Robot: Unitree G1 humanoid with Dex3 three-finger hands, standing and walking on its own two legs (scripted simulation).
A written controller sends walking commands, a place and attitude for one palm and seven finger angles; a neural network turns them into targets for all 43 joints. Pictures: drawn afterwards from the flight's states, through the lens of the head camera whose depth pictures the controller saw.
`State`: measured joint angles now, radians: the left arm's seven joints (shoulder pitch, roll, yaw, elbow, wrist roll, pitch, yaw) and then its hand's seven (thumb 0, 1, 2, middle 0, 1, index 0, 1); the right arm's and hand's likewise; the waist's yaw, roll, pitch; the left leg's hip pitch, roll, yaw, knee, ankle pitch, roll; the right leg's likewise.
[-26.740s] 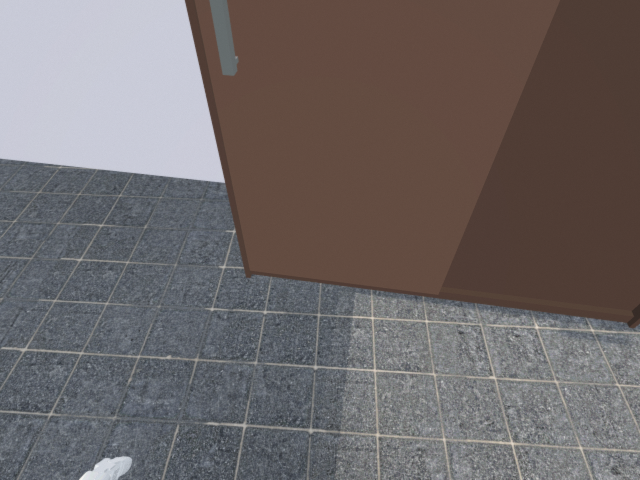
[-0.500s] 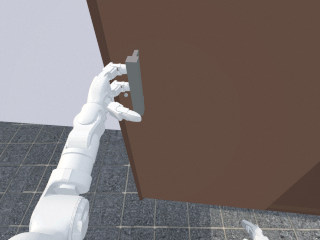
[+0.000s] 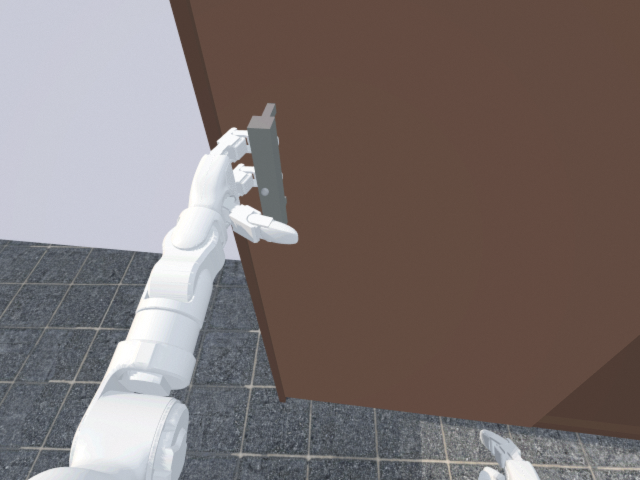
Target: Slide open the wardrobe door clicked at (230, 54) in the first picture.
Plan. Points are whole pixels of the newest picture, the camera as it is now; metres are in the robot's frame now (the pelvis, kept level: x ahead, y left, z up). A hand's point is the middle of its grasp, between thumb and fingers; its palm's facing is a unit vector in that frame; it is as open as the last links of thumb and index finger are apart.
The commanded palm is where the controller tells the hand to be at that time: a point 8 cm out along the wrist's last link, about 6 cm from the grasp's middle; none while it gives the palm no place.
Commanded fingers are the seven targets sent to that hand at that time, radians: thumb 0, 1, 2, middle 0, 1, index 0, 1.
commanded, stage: slide the fingers in behind the handle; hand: left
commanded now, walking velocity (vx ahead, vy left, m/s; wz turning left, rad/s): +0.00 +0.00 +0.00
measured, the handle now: (273, 171) +0.46 +0.09 +0.17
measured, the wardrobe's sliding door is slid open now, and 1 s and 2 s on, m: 0.00 0.00 0.00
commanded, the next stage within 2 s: grip the handle and tug to test in 0.88 s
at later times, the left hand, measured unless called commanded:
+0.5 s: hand (281, 194) +0.41 +0.07 +0.17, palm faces -0.09 -1.00 -0.01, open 14.0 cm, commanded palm +0.38 +0.13 +0.17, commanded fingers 0.00 -0.50 0.30 -0.30 -1.20 -0.30 -1.20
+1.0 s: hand (280, 193) +0.41 +0.07 +0.17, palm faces -0.09 -1.00 -0.01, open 13.9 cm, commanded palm +0.39 +0.13 +0.17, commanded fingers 0.00 -0.41 0.34 -0.31 -1.21 -0.31 -1.21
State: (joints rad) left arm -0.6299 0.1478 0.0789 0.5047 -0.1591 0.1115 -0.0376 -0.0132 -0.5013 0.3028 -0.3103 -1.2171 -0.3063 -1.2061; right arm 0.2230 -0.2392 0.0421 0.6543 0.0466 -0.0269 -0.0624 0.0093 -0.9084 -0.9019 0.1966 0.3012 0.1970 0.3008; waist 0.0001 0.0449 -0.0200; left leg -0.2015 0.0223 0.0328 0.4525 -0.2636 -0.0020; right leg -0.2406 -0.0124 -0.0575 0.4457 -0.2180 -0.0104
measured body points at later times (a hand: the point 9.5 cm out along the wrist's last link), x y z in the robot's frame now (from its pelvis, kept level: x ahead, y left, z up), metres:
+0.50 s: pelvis +0.00 +0.00 +0.00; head +0.00 -0.01 +0.45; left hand +0.41 +0.13 +0.17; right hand +0.15 -0.23 -0.10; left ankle -0.02 +0.12 -0.74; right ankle +0.01 -0.11 -0.74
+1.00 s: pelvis +0.00 +0.01 +0.00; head +0.00 -0.01 +0.45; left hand +0.41 +0.13 +0.17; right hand +0.13 -0.23 -0.11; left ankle -0.02 +0.12 -0.74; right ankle +0.01 -0.11 -0.74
